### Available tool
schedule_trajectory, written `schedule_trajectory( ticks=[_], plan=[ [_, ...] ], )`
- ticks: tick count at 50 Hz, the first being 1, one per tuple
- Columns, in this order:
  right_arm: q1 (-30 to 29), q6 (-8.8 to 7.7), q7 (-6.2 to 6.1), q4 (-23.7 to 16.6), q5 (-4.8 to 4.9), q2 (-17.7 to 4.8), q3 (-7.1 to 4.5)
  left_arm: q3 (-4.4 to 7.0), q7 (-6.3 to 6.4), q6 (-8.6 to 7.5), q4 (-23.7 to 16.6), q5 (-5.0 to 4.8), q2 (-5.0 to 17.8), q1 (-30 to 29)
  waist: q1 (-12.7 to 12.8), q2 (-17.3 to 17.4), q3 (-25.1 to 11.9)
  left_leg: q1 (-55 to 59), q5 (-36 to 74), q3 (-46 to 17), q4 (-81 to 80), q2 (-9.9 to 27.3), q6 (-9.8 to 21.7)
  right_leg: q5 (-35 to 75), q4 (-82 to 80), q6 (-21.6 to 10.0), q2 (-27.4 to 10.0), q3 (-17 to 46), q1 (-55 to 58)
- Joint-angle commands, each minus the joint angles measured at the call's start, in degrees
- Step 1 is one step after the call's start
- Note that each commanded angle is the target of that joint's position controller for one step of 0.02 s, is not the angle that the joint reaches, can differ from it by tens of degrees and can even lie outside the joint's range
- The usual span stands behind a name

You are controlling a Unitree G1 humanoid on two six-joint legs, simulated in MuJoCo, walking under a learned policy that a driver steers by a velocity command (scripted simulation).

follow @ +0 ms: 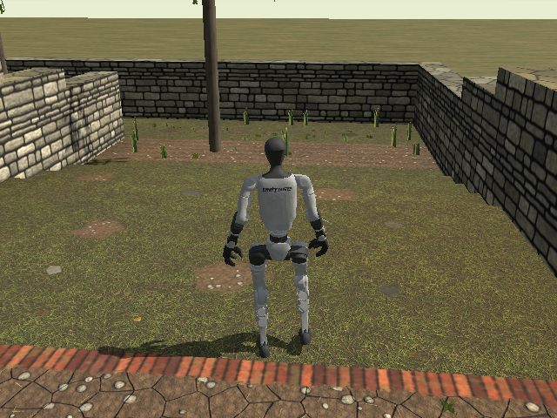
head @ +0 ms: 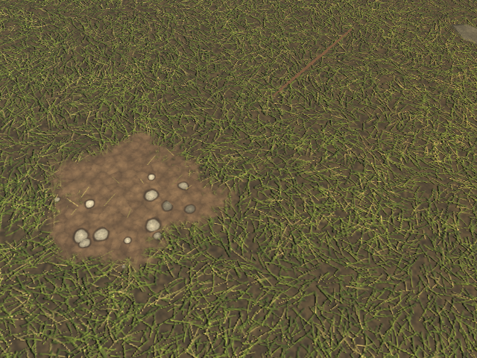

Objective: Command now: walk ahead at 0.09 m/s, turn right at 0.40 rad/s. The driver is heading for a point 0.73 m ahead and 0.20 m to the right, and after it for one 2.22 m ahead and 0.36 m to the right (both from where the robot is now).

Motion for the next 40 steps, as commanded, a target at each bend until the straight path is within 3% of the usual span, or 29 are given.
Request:
schedule_trajectory(
  ticks=[1, 6, 9, 11, 12, 13, 14, 15, 16, 17, 18, 19, 21, 23, 26, 29, 32, 34, 35, 36, 37, 38, 39, 40],
  plan=[
    [-3.22, -0.03, -1.77, -3.04, 0.31, -9.52, -2.73, 1.02, -0.47, 0.15, -4.38, 0.22, 3.32, 2.21, 0.17, 8.39, -8.93, 4.64, 28.06, -5.03, -7.21, 17.48, 9.97, 4.76, -4.57, -0.69, -1.94, 0.06, 5.13],
    [-2.66, 2.18, -1.70, -1.80, 1.46, -11.63, -3.69, 1.57, -2.20, 1.61, -8.33, 0.21, 3.87, -2.48, -1.31, 7.68, -5.88, 7.50, 20.38, -4.36, -5.35, 20.02, 9.54, -0.17, -11.11, -3.04, -1.02, -2.81, 5.06],
    [-1.22, 2.42, -1.06, -1.22, 2.52, -13.71, -4.65, 1.75, -2.93, 2.42, -10.25, -0.31, 3.82, -4.62, -2.06, 7.51, -5.67, 9.22, 6.65, -5.91, -4.90, 22.16, 8.15, -4.93, -15.20, -5.58, -0.40, -4.60, 6.23],
    [-1.58, 2.30, -0.64, -0.83, 3.39, -13.68, -4.84, 2.00, -3.22, 2.15, -9.87, -0.41, 3.78, -2.97, -0.40, 6.64, -5.34, 7.38, -4.15, -4.28, -1.84, 20.48, 5.58, -2.52, -23.16, -7.94, 1.74, -7.41, 12.05],
    [-1.28, 2.16, -0.47, -0.45, 3.28, -12.41, -4.58, 2.74, -2.87, 1.82, -8.57, -0.45, 5.05, 0.30, 0.90, 5.26, -6.07, 3.82, -6.41, -1.84, 3.28, 18.27, 3.52, -1.18, -26.70, -9.51, 3.69, -8.00, 18.77],
    [-2.12, 1.79, -0.18, -0.84, 2.16, -9.24, -3.65, 4.60, -2.07, 1.40, -6.49, -1.00, 9.49, 7.71, 3.35, -2.30, -8.73, -4.59, -5.03, 3.40, 18.32, 13.49, -0.07, 2.15, -30.36, -13.22, 0.41, -0.26, 30.36],
    [-6.93, 0.69, 0.04, -5.96, 0.24, -5.71, -2.39, 6.53, -1.55, 0.33, -6.65, -1.12, 17.95, 12.45, 4.08, -17.42, -9.19, -29.01, -23.84, 5.20, 39.82, 0.87, -6.25, 1.74, -36.27, -25.18, -13.63, 30.46, 42.81],
    [-10.87, -0.94, 0.67, -6.30, 1.31, -8.19, -2.85, 5.08, -2.43, -1.68, -7.49, -0.16, 13.99, 13.45, 6.76, -9.58, -11.17, -37.85, -29.22, -8.78, 47.66, -0.25, -5.87, -0.67, -41.64, -29.43, -16.84, 38.72, 45.23],
    [-10.90, -2.10, 1.54, -6.63, 3.15, -10.14, -3.37, 4.10, -2.51, -3.10, -7.80, 0.15, 11.14, 11.06, 4.88, -8.03, -8.34, -39.83, -24.52, -11.32, 47.83, 2.35, -4.34, 0.97, -41.85, -27.27, -15.98, 33.64, 44.06],
    [-9.65, -2.77, 1.82, -5.43, 3.07, -11.00, -3.66, 3.54, -2.40, -3.80, -8.34, -0.40, 9.02, 8.25, 2.93, -4.38, -6.68, -38.28, -19.22, -11.53, 45.17, 4.28, -3.47, 4.34, -40.82, -24.41, -13.50, 27.84, 41.47],
    [-9.39, -3.13, 1.74, -4.71, 1.87, -11.78, -3.95, 3.05, -2.11, -3.75, -8.75, -1.04, 7.90, 5.73, 1.59, -1.79, -5.33, -36.59, -14.66, -11.05, 40.71, 5.33, -3.51, 9.59, -40.79, -22.30, -11.93, 23.53, 38.88],
    [-9.07, -3.24, 1.72, -4.05, 1.18, -11.76, -4.13, 2.59, -1.58, -3.64, -9.42, -0.80, 7.33, 4.31, 0.57, -1.81, -5.17, -32.55, -10.60, -10.84, 36.92, 5.78, -3.93, 14.27, -41.49, -20.97, -10.09, 20.04, 35.96],
    [-9.00, -3.11, 1.95, -3.61, 1.13, -9.52, -3.63, 2.89, -0.81, -3.57, -10.12, -0.14, 8.87, 4.53, 0.12, -1.10, -5.67, -27.95, -4.33, -9.34, 31.14, 3.83, -5.52, 19.75, -42.61, -20.14, -7.67, 16.27, 33.30],
    [-10.89, -2.85, 1.91, -4.07, 1.38, -7.41, -2.84, 3.22, -0.18, -3.50, -9.97, -0.27, 9.90, 5.72, 0.62, -0.36, -4.87, -24.83, 0.85, -8.97, 22.92, 2.32, -6.79, 19.07, -43.10, -19.13, -5.59, 13.22, 30.51],
    [-14.19, -2.83, 2.19, -5.30, 1.78, -6.20, -2.08, 3.49, 0.11, -3.30, -9.22, -0.44, 10.55, 7.71, 2.19, -2.98, -3.28, -20.55, 7.21, -9.13, 13.47, 0.67, -7.45, 15.00, -42.98, -17.64, -4.14, 12.08, 26.68],
    [-16.23, -3.26, 2.43, -6.73, 2.29, -7.34, -2.21, 3.57, -0.11, -3.21, -8.21, -0.76, 10.42, 9.62, 3.08, -3.61, -2.20, -17.66, 8.45, -10.05, 9.49, 0.31, -6.86, 12.07, -41.73, -16.87, -5.08, 14.57, 25.23],
    [-13.62, -4.15, 2.49, -6.57, 2.44, -9.74, -3.08, 3.60, -0.04, -2.99, -8.03, -0.82, 10.22, 8.78, 1.40, -5.45, -2.56, -13.07, 5.59, -10.89, 7.30, 0.34, -5.20, 12.05, -38.70, -15.65, -6.33, 18.20, 26.20],
    [-5.88, -4.71, 2.22, -4.34, 2.23, -11.34, -4.14, 3.01, -0.11, -2.73, -8.31, -0.45, 8.63, 7.17, -2.58, -6.11, -5.57, -3.27, 4.89, -8.79, 4.39, -0.67, -3.02, 18.86, -32.16, -14.00, -4.27, 17.34, 25.73],
    [1.21, -4.99, 1.93, -2.86, 1.57, -13.27, -5.00, 2.11, -0.31, -2.84, -8.59, 0.11, 6.11, 7.07, -5.64, -4.58, -10.94, 8.09, 5.03, -11.11, 4.66, 2.58, -0.47, 21.15, -22.08, -11.98, -0.80, 14.50, 22.36],
    [10.60, -4.86, 1.58, -1.88, 0.44, -16.58, -5.64, 0.83, -0.21, -2.98, -9.84, 0.90, 2.40, 8.88, -7.69, 4.65, -20.40, 25.23, -2.57, -26.60, 4.04, 13.69, 4.70, 8.91, -3.73, -8.77, 4.51, 9.46, 11.03],
    [13.29, -4.46, 2.43, 0.39, 0.45, -19.01, -6.20, 0.17, -0.26, -3.77, -10.83, -1.18, 0.70, 15.79, -3.85, 23.54, -23.31, 33.39, -17.02, -53.49, -5.34, 22.76, 12.35, -18.42, 11.36, -6.51, 9.93, 8.12, -4.89],
    [10.07, -4.41, 2.55, -0.21, 1.96, -13.23, -4.78, 1.30, -0.35, -3.90, -8.84, -2.22, 6.35, 14.08, -4.59, 15.63, -15.85, 28.63, -26.79, -52.14, -7.72, 22.00, 11.31, -15.39, 17.53, -6.37, 6.28, 10.16, -10.37],
    [6.98, -3.98, 2.21, -0.78, 2.17, -10.29, -4.01, 1.71, -0.61, -3.99, -9.37, -1.73, 8.26, 8.22, -5.19, 11.10, -9.34, 21.30, -22.91, -42.00, -7.64, 19.65, 9.25, -10.53, 17.27, -6.84, 4.07, 8.23, -10.89],
    [4.48, -3.62, 1.99, -0.99, 1.58, -9.58, -3.60, 1.58, -0.53, -4.21, -9.93, -0.87, 7.51, 4.91, -4.10, 7.37, -6.58, 14.94, -16.16, -35.79, -8.15, 17.44, 8.31, -6.91, 15.51, -7.21, 2.14, 6.60, -9.13]
  ],
)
